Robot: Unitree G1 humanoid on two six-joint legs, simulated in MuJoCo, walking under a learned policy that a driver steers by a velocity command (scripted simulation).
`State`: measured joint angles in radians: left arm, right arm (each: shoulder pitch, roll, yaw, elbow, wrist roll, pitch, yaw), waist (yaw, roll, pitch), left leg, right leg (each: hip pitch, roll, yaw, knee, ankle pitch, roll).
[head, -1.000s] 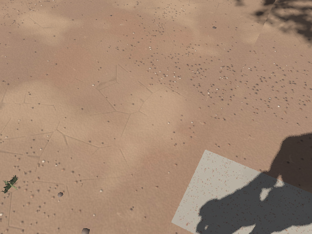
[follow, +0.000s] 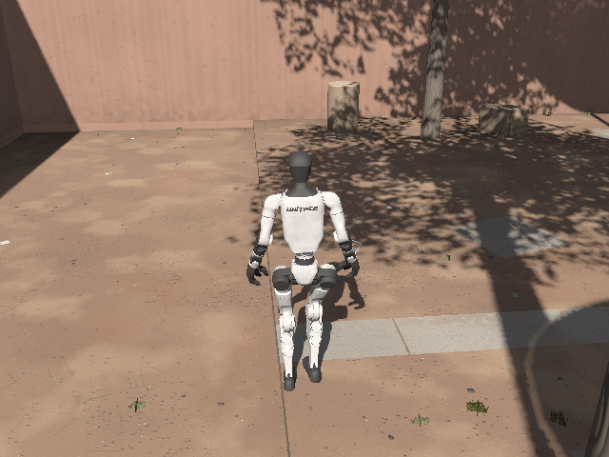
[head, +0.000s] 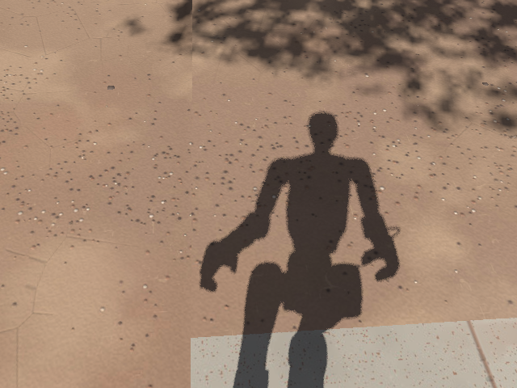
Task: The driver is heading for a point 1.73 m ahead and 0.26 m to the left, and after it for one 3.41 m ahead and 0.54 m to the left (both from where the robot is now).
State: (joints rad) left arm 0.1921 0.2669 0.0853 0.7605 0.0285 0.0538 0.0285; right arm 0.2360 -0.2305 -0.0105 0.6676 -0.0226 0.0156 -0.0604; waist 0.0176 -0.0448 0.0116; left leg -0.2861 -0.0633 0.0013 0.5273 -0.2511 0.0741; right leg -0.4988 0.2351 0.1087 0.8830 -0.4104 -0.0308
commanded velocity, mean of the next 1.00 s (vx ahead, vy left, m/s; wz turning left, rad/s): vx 0.01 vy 0.00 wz -0.12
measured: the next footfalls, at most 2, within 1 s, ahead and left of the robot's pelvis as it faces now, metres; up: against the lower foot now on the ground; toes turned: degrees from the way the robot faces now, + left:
right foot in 0.34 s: +0.01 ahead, -0.15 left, +0.00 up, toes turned -1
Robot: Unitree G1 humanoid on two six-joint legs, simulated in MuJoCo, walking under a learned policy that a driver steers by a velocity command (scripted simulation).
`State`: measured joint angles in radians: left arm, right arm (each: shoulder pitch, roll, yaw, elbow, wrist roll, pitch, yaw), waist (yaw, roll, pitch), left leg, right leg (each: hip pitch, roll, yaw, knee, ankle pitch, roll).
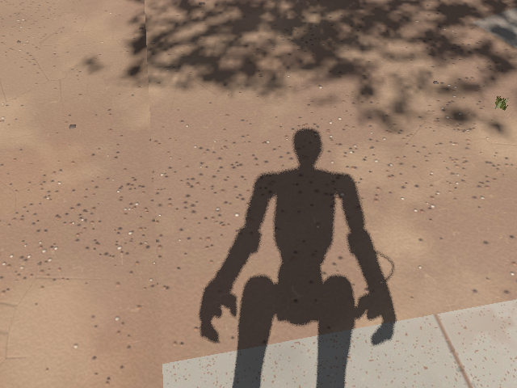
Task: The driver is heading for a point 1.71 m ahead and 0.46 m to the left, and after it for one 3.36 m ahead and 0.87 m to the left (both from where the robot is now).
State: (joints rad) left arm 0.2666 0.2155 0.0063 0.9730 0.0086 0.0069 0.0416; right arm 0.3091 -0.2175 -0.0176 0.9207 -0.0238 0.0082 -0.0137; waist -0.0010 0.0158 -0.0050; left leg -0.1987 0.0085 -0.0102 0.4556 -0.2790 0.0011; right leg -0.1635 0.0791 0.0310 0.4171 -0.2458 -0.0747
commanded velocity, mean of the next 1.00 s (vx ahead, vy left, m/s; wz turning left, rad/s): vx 0.41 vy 0.00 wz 0.09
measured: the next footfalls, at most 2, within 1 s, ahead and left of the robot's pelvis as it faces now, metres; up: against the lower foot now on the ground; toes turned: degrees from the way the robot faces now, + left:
right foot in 0.66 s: +0.43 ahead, -0.06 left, +0.00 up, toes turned -4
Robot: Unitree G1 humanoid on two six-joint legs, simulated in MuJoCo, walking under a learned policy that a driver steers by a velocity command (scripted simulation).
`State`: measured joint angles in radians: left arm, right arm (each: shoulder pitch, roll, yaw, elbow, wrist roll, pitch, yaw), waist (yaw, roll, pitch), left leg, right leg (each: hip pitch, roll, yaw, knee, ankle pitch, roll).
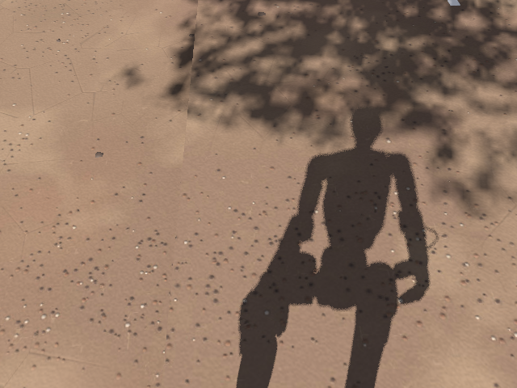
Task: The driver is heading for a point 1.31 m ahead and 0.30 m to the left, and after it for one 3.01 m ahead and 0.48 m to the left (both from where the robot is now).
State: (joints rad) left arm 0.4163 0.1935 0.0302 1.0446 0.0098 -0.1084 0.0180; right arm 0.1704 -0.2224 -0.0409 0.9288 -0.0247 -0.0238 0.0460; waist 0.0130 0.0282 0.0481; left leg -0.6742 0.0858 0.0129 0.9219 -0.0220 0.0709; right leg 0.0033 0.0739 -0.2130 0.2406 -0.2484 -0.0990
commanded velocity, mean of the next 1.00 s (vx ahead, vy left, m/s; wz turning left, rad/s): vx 0.50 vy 0.00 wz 0.44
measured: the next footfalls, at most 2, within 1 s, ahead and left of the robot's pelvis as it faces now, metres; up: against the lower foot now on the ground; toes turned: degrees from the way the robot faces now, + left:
left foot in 0.22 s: +0.26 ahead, +0.07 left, +0.00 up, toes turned +12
right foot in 0.76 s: +0.63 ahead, +0.01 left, +0.00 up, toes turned +25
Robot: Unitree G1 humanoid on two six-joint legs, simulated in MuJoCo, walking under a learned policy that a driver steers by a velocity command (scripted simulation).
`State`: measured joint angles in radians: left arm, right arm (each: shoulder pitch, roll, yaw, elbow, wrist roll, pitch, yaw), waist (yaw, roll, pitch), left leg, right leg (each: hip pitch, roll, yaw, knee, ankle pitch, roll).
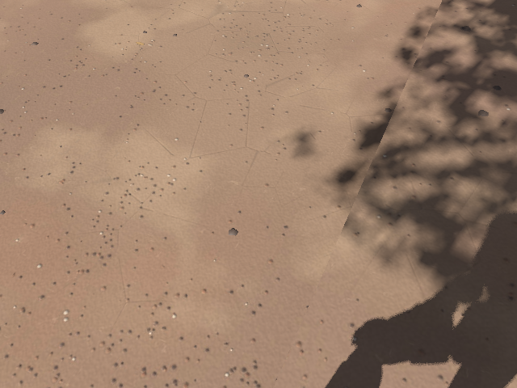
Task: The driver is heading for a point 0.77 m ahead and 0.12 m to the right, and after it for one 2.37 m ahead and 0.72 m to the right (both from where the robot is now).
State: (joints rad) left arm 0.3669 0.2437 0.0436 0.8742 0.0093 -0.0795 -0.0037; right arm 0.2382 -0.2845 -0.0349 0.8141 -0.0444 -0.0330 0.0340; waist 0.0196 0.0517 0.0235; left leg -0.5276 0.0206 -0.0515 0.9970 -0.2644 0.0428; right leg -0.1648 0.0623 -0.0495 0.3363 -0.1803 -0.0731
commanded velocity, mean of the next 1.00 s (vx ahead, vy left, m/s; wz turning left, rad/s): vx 0.50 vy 0.00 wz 0.03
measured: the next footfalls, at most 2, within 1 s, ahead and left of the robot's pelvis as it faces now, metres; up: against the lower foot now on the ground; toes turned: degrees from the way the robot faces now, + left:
left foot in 0.24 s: +0.23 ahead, +0.08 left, +0.00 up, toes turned +2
right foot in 0.82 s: +0.58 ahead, -0.12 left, +0.00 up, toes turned -4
